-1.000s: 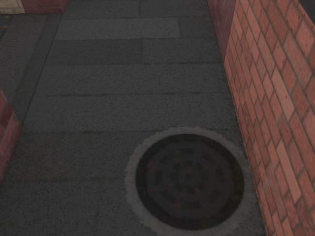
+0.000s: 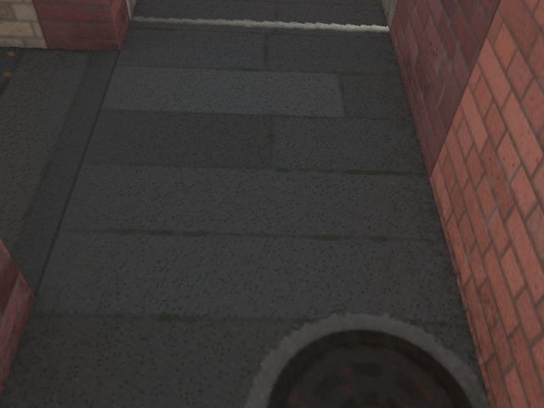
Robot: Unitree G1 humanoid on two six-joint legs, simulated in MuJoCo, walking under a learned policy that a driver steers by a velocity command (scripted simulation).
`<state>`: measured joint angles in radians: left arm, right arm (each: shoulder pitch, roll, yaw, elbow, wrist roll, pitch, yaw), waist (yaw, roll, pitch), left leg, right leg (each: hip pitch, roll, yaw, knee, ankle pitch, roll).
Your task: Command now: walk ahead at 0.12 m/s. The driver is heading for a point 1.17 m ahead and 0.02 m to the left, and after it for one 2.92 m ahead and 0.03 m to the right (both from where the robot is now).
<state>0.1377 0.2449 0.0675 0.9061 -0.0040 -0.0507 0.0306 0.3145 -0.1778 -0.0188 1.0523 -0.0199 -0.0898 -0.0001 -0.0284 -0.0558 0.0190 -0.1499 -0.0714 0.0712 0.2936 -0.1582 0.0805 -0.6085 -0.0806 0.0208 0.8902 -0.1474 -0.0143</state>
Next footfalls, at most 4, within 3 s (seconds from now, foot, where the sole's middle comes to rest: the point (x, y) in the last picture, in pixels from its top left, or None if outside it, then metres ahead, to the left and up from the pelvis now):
0.16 right None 0.15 -0.13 -0.78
0.58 right None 0.28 -0.16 -0.78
1.06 left None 0.46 0.09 -0.78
1.28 right None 0.36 -0.16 -0.78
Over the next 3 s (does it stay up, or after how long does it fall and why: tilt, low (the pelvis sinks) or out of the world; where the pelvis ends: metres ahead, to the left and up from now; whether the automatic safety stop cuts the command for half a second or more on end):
stays up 1.01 0.00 -0.02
